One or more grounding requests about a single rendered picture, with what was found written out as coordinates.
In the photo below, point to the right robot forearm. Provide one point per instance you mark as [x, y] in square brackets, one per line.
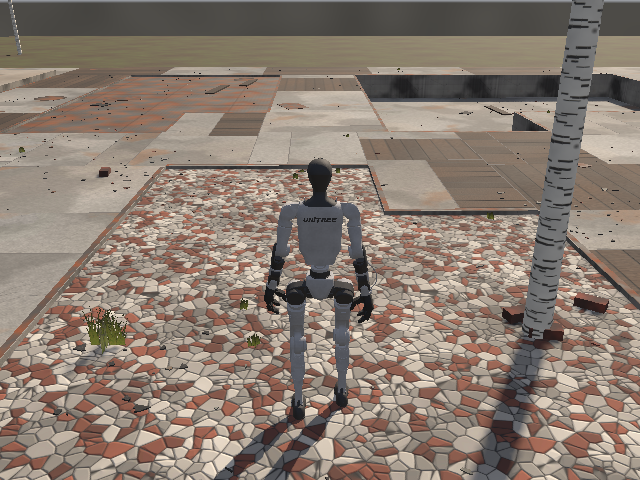
[362, 275]

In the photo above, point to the right robot upper arm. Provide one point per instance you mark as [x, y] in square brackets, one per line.
[351, 212]

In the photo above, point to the left robot forearm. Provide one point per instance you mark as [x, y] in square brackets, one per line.
[275, 270]

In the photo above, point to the humanoid robot head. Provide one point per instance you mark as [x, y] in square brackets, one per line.
[319, 174]

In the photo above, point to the left robot upper arm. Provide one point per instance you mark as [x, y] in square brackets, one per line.
[288, 212]

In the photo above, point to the robot left hand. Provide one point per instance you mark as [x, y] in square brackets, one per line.
[269, 299]

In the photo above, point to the robot right foot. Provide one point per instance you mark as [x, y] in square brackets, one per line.
[341, 398]

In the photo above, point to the robot right hand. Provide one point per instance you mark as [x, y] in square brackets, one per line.
[367, 309]

